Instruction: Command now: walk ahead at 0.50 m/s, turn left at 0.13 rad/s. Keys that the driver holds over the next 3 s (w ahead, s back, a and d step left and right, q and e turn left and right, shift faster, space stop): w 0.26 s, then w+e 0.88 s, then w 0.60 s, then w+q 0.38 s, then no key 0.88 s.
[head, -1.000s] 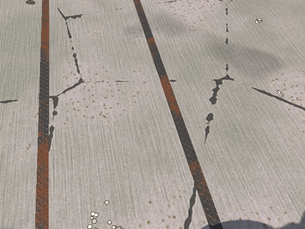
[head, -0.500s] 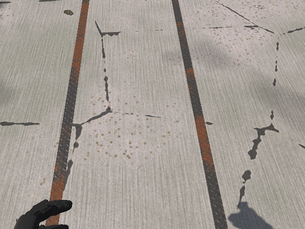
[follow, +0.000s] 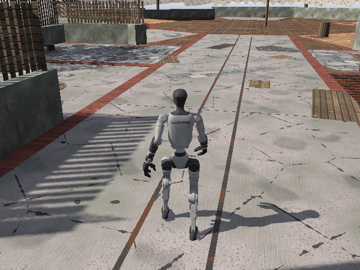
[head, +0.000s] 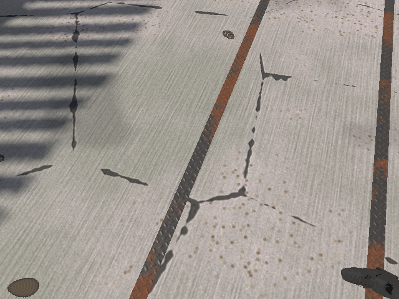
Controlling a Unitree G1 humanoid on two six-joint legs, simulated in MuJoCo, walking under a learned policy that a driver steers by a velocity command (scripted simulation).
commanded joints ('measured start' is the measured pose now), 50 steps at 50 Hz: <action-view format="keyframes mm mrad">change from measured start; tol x32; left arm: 1 -17 200 42 -36 -9 6 8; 26 -414 63 -11 -227 6 7 -41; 33 51 242 68 -179 -5 13 -23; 50 -11 166 52 -190 -5 34 37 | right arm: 1 -57 -94 -29 -92 0 -21 8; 5 375 -316 -102 19 -26 -7 -17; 32 373 -50 -16 85 -54 -24 -52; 50 -106 -120 -32 -26 -13 -70 -14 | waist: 1 -67 -138 13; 6 -237 149 -388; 50 -43 -127 -27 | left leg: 1 77 -40 39 -71 -50 39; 3 420 -85 75 -130 -8 91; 5 1004 319 -583 -184 -120 316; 13 444 157 -208 -433 103 248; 25 629 194 69 -447 106 151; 30 637 148 183 10 688 62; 31 403 103 196 320 435 17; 32 -53 -117 109 661 -463 -55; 33 -171 -102 -83 759 -520 -35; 50 105 -74 -60 -98 104 -70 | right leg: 1 9 -279 140 6 541 -153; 3 -54 -215 66 268 768 -108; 5 -637 6 45 906 -173 -6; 7 -811 -70 162 1041 -195 -23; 20 -658 -123 132 470 389 18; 30 -310 44 -13 296 188 -123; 33 398 -337 899 71 -64 -391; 40 -209 -178 431 -22 394 -302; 50 -194 -131 450 73 228 -201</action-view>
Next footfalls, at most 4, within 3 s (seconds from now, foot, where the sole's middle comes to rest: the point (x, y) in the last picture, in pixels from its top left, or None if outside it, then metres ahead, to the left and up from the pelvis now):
0.08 left None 0.21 0.13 -0.78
0.62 right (271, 294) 0.49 -0.13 -0.78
1.10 left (240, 204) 0.81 -0.01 -0.78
1.58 right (335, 194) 0.90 -0.37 -0.78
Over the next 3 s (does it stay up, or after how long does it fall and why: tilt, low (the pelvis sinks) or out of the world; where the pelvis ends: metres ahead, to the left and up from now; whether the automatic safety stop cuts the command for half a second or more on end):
stays up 1.28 -0.44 -0.01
